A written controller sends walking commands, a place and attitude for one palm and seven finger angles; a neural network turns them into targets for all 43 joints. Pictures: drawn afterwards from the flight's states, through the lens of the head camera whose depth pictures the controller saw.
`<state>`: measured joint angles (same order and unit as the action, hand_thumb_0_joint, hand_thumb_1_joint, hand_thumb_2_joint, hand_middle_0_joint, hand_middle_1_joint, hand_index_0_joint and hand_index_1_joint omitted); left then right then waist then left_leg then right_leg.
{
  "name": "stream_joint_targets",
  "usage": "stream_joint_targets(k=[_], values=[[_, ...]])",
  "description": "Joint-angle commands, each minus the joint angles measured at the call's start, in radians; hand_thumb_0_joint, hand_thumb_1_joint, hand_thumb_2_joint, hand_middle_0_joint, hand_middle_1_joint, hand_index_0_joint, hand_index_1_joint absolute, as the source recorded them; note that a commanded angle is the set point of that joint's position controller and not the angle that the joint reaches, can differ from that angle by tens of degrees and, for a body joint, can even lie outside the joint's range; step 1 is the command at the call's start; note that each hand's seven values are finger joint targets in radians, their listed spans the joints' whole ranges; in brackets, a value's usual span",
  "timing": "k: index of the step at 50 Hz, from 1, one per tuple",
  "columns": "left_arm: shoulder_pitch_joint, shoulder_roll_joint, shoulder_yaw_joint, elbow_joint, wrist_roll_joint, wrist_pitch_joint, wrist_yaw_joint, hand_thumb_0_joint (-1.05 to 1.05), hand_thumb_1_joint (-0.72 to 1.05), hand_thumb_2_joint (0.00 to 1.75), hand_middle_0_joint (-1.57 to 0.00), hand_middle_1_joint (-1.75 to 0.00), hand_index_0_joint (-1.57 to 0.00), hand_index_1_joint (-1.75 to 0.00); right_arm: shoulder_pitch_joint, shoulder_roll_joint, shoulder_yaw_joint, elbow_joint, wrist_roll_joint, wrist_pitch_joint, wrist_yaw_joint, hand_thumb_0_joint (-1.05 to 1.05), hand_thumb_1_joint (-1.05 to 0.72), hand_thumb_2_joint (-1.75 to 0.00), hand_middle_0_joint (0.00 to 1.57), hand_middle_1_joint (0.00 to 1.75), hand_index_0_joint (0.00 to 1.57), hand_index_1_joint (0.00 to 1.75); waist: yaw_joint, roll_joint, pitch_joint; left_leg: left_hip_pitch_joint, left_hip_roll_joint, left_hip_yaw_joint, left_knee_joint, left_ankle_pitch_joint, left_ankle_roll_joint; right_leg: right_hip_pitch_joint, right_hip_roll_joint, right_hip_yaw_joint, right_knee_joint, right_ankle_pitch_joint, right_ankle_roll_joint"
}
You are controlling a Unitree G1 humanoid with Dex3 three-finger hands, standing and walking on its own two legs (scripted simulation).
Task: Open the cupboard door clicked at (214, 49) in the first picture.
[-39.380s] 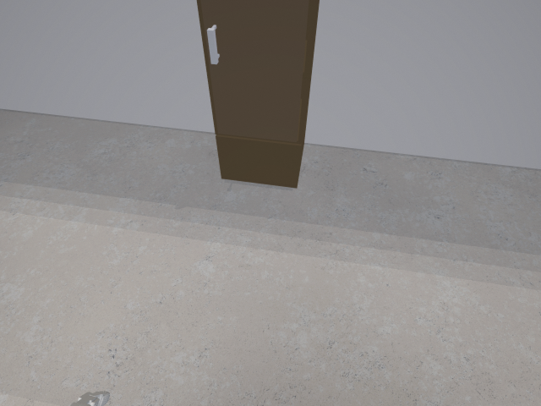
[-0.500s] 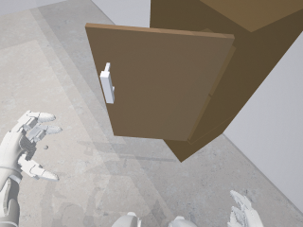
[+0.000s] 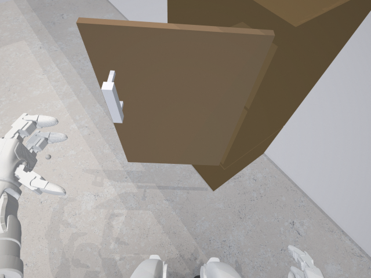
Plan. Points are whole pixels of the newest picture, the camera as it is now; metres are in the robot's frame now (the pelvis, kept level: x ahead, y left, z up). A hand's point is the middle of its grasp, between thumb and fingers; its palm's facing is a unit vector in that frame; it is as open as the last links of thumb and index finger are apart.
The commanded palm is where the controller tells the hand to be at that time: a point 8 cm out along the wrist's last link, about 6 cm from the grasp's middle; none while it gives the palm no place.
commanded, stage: move the hooked fingers beside the handle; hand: left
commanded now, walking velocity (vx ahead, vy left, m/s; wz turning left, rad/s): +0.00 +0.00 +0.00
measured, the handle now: (115, 97) +0.51 +0.19 +0.04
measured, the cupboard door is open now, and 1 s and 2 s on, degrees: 52 52 52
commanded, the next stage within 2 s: slide the fingers in behind the handle in 1.86 s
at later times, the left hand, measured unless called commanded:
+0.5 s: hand (63, 134) +0.39 +0.28 +0.04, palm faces +0.02 -1.00 -0.02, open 14.0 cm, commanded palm +0.37 +0.32 +0.05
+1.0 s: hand (78, 114) +0.45 +0.26 +0.04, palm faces +0.00 -1.00 -0.01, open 14.0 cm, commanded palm +0.43 +0.30 +0.04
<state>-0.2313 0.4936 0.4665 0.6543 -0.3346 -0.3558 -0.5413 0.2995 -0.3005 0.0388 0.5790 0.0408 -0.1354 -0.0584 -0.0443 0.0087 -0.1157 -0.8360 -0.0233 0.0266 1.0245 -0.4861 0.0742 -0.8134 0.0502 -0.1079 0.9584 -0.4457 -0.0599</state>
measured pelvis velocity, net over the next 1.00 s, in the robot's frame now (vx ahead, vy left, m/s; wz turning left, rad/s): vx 0.00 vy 0.02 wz -0.02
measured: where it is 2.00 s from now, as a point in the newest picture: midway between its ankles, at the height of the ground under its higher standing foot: outside the picture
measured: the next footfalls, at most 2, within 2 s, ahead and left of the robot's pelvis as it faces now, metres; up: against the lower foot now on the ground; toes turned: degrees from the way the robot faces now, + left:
none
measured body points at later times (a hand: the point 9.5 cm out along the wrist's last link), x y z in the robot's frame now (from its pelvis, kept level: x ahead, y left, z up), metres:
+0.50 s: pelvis +0.00 +0.01 +0.00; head +0.10 +0.04 +0.43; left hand +0.39 +0.33 +0.05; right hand +0.09 -0.26 -0.10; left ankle +0.00 +0.07 -0.67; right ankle +0.01 -0.09 -0.67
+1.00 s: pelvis +0.00 +0.02 -0.01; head +0.12 +0.05 +0.42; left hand +0.45 +0.32 +0.04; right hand +0.04 -0.25 -0.11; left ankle +0.00 +0.07 -0.67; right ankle +0.01 -0.09 -0.67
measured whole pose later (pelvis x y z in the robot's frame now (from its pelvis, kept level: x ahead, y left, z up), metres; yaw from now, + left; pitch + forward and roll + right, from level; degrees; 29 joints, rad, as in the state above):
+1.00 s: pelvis +0.00 +0.02 -0.01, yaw -1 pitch +21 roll -4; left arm -0.67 0.54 0.42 1.05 -0.19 -0.43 -0.41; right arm 0.36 -0.29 0.05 0.62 0.02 0.05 -0.03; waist -0.12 0.01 -0.12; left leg -0.94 -0.02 0.04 1.07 -0.50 0.10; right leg -0.91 0.05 -0.09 0.98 -0.44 -0.03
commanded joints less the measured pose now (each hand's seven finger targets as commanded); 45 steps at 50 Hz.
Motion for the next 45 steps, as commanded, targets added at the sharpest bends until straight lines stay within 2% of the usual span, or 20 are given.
stream_joint_targets(k=[1, 4, 7, 11, 12, 16, 20, 25, 26, 27, 31, 33, 34, 35, 37, 38, 40, 42, 44, 45], values=[[-0.251, 0.288, 0.071, -0.196, -0.027, -0.071, 0.009, 0.00, -0.50, 0.30, -0.30, -1.20, -0.30, -1.20, 0.044, -0.155, -0.073, -0.106, 0.006, -0.034, -0.010, 0.00, -0.90, -0.90, 0.20, 0.30, 0.20, 0.30, 0.001, 0.109, -0.356, 0.205, 0.036, -0.084, -0.125, 0.421, -0.043, 0.202, -0.027, 0.105, -0.099, 0.312, 0.029], [-0.246, 0.269, 0.061, -0.188, -0.020, -0.068, 0.024, 0.00, -0.50, 0.30, -0.30, -1.20, -0.30, -1.20, 0.054, -0.154, -0.076, -0.103, 0.006, -0.025, -0.007, 0.00, -0.90, -0.90, 0.20, 0.30, 0.20, 0.30, 0.001, 0.119, -0.365, 0.243, 0.040, -0.093, -0.135, 0.456, -0.051, 0.174, -0.025, 0.091, -0.100, 0.305, 0.031], [-0.272, 0.281, 0.070, -0.151, -0.009, -0.069, 0.042, 0.00, -0.50, 0.30, -0.30, -1.20, -0.30, -1.20, 0.062, -0.156, -0.076, -0.097, 0.003, -0.013, -0.006, 0.00, -0.90, -0.90, 0.20, 0.30, 0.20, 0.30, 0.000, 0.078, -0.348, 0.222, 0.040, -0.092, -0.138, 0.430, -0.049, 0.178, -0.022, 0.092, -0.103, 0.291, 0.032], [-0.352, 0.273, 0.045, -0.142, 0.010, -0.081, 0.060, 0.00, -0.50, 0.30, -0.30, -1.20, -0.30, -1.20, 0.066, -0.156, -0.077, -0.092, 0.002, 0.000, -0.009, 0.00, -0.90, -0.90, 0.20, 0.30, 0.20, 0.30, -0.012, 0.101, -0.350, 0.233, 0.042, -0.095, -0.137, 0.419, -0.049, 0.156, -0.024, 0.092, -0.098, 0.276, 0.028], [-0.332, 0.268, 0.047, -0.123, 0.014, -0.080, 0.063, 0.00, -0.50, 0.30, -0.30, -1.20, -0.30, -1.20, 0.072, -0.155, -0.076, -0.094, 0.001, 0.005, -0.006, 0.00, -0.90, -0.90, 0.20, 0.30, 0.20, 0.30, -0.005, 0.106, -0.365, 0.244, 0.043, -0.096, -0.143, 0.430, -0.054, 0.160, -0.023, 0.089, -0.100, 0.274, 0.029], [-0.419, 0.269, 0.032, -0.082, 0.027, -0.088, 0.073, 0.00, -0.50, 0.30, -0.30, -1.20, -0.30, -1.20, 0.078, -0.158, -0.075, -0.079, -0.001, 0.020, -0.007, 0.00, -0.90, -0.90, 0.20, 0.30, 0.20, 0.30, -0.025, 0.093, -0.349, 0.240, 0.046, -0.101, -0.133, 0.418, -0.051, 0.126, -0.022, 0.087, -0.096, 0.263, 0.028], [-0.501, 0.287, 0.032, 0.000, 0.044, -0.092, 0.077, 0.00, -0.50, 0.30, -0.30, -1.20, -0.30, -1.20, 0.083, -0.164, -0.070, -0.072, -0.001, 0.039, -0.010, 0.00, -0.90, -0.90, 0.20, 0.30, 0.20, 0.30, -0.032, 0.095, -0.330, 0.215, 0.045, -0.106, -0.134, 0.360, -0.054, 0.097, -0.023, 0.086, -0.092, 0.220, 0.027], [-0.553, 0.284, 0.018, 0.000, 0.059, -0.115, 0.084, 0.00, -0.50, 0.30, -0.30, -1.20, -0.30, -1.20, 0.107, -0.164, -0.075, -0.066, -0.008, 0.059, -0.002, 0.00, -0.90, -0.90, 0.20, 0.30, 0.20, 0.30, -0.027, 0.151, -0.421, 0.315, 0.053, -0.123, -0.117, 0.481, -0.073, 0.070, -0.019, 0.078, -0.076, 0.256, 0.025], [-0.549, 0.305, 0.032, 0.012, 0.060, -0.116, 0.087, 0.00, -0.50, 0.30, -0.30, -1.20, -0.30, -1.20, 0.117, -0.170, -0.077, -0.061, -0.008, 0.064, -0.002, 0.00, -0.90, -0.90, 0.20, 0.30, 0.20, 0.30, -0.029, 0.133, -0.418, 0.323, 0.057, -0.131, -0.113, 0.525, -0.076, 0.064, -0.015, 0.075, -0.074, 0.268, 0.023], [-0.570, 0.275, 0.004, 0.013, 0.064, -0.116, 0.086, 0.00, -0.50, 0.30, -0.30, -1.20, -0.30, -1.20, 0.118, -0.165, -0.074, -0.059, -0.009, 0.069, 0.002, 0.00, -0.90, -0.90, 0.20, 0.30, 0.20, 0.30, -0.034, 0.146, -0.427, 0.333, 0.058, -0.132, -0.113, 0.538, -0.079, 0.058, -0.014, 0.074, -0.072, 0.270, 0.027], [-0.588, 0.268, 0.002, 0.072, 0.065, -0.105, 0.100, 0.00, -0.50, 0.30, -0.30, -1.20, -0.30, -1.20, 0.124, -0.169, -0.075, -0.058, -0.008, 0.093, 0.005, 0.00, -0.90, -0.90, 0.20, 0.30, 0.20, 0.30, -0.041, 0.100, -0.386, 0.291, 0.057, -0.131, -0.115, 0.497, -0.073, 0.047, -0.012, 0.069, -0.076, 0.253, 0.026], [-0.617, 0.292, 0.020, 0.100, 0.077, -0.109, 0.107, 0.00, -0.50, 0.30, -0.30, -1.20, -0.30, -1.20, 0.132, -0.171, -0.076, -0.053, -0.009, 0.104, 0.005, 0.00, -0.90, -0.90, 0.20, 0.30, 0.20, 0.30, -0.046, 0.091, -0.393, 0.272, 0.055, -0.125, -0.109, 0.476, -0.069, 0.052, -0.013, 0.073, -0.072, 0.256, 0.029], [-0.634, 0.314, 0.031, 0.105, 0.086, -0.115, 0.112, 0.00, -0.50, 0.30, -0.30, -1.20, -0.30, -1.20, 0.134, -0.172, -0.075, -0.052, -0.010, 0.109, 0.005, 0.00, -0.90, -0.90, 0.20, 0.30, 0.20, 0.30, -0.040, 0.114, -0.387, 0.267, 0.055, -0.126, -0.111, 0.467, -0.072, 0.047, -0.013, 0.073, -0.069, 0.248, 0.027], [-0.657, 0.298, 0.013, 0.113, 0.089, -0.119, 0.115, 0.00, -0.50, 0.30, -0.30, -1.20, -0.30, -1.20, 0.132, -0.169, -0.073, -0.051, -0.011, 0.114, 0.006, 0.00, -0.90, -0.90, 0.20, 0.30, 0.20, 0.30, -0.050, 0.115, -0.385, 0.268, 0.056, -0.127, -0.111, 0.447, -0.071, 0.035, -0.013, 0.072, -0.069, 0.235, 0.028], [-0.710, 0.319, 0.021, 0.118, 0.098, -0.136, 0.120, 0.00, -0.50, 0.30, -0.30, -1.20, -0.30, -1.20, 0.144, -0.173, -0.072, -0.042, -0.015, 0.122, 0.006, 0.00, -0.90, -0.90, 0.20, 0.30, 0.20, 0.30, -0.053, 0.136, -0.406, 0.299, 0.061, -0.137, -0.104, 0.479, -0.077, 0.014, -0.009, 0.070, -0.062, 0.234, 0.024], [-0.734, 0.294, -0.006, 0.117, 0.101, -0.142, 0.120, 0.00, -0.50, 0.30, -0.30, -1.20, -0.30, -1.20, 0.145, -0.171, -0.073, -0.041, -0.015, 0.126, 0.007, 0.00, -0.90, -0.90, 0.20, 0.30, 0.20, 0.30, -0.063, 0.141, -0.416, 0.313, 0.063, -0.143, -0.101, 0.479, -0.080, -0.003, -0.009, 0.067, -0.058, 0.226, 0.026], [-0.770, 0.304, -0.003, 0.136, 0.106, -0.150, 0.127, 0.00, -0.50, 0.30, -0.30, -1.20, -0.30, -1.20, 0.150, -0.176, -0.072, -0.032, -0.018, 0.133, 0.008, 0.00, -0.90, -0.90, 0.20, 0.30, 0.20, 0.30, -0.064, 0.167, -0.416, 0.333, 0.067, -0.160, -0.103, 0.480, -0.090, -0.034, -0.009, 0.062, -0.053, 0.206, 0.024], [-0.774, 0.319, 0.008, 0.123, 0.111, -0.156, 0.129, 0.00, -0.50, 0.30, -0.30, -1.20, -0.30, -1.20, 0.165, -0.179, -0.075, -0.027, -0.022, 0.142, 0.010, 0.00, -0.90, -0.90, 0.20, 0.30, 0.20, 0.30, -0.057, 0.184, -0.467, 0.389, 0.074, -0.171, -0.097, 0.562, -0.099, -0.039, -0.005, 0.058, -0.048, 0.224, 0.022], [-0.741, 0.272, -0.020, 0.167, 0.107, -0.138, 0.128, 0.00, -0.50, 0.30, -0.30, -1.20, -0.30, -1.20, 0.169, -0.174, -0.075, -0.027, -0.020, 0.152, 0.016, 0.00, -0.90, -0.90, 0.20, 0.30, 0.20, 0.30, -0.065, 0.151, -0.454, 0.369, 0.073, -0.165, -0.093, 0.555, -0.094, -0.037, -0.005, 0.059, -0.055, 0.230, 0.027], [-0.753, 0.294, -0.004, 0.203, 0.109, -0.131, 0.131, 0.00, -0.50, 0.30, -0.30, -1.20, -0.30, -1.20, 0.170, -0.176, -0.073, -0.021, -0.020, 0.159, 0.014, 0.00, -0.90, -0.90, 0.20, 0.30, 0.20, 0.30, -0.068, 0.133, -0.422, 0.326, 0.070, -0.156, -0.092, 0.526, -0.088, -0.028, -0.005, 0.060, -0.055, 0.233, 0.027]])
